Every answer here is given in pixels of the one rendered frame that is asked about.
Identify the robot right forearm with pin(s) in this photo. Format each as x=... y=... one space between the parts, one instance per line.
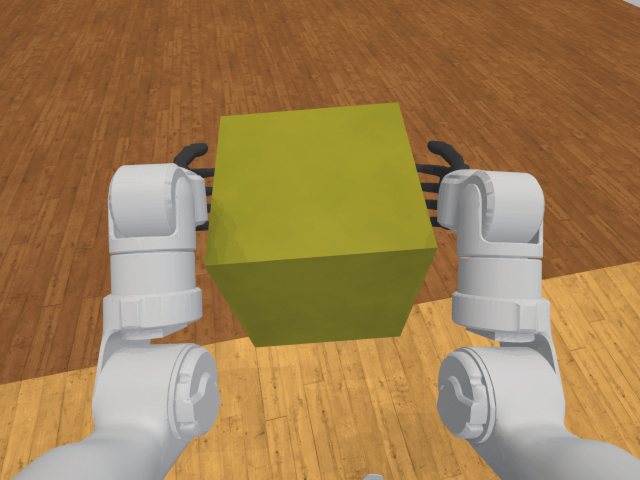
x=498 y=219

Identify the carton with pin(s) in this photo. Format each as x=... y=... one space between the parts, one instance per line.
x=318 y=229

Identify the right robot hand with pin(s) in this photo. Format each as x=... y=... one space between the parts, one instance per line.
x=453 y=158

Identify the left robot hand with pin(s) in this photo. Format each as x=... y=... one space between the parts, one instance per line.
x=184 y=158

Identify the robot right upper arm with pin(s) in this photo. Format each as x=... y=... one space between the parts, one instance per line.
x=508 y=404

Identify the robot left forearm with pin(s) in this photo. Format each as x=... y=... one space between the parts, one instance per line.
x=153 y=211

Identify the robot left upper arm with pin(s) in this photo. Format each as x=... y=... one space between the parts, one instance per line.
x=150 y=402

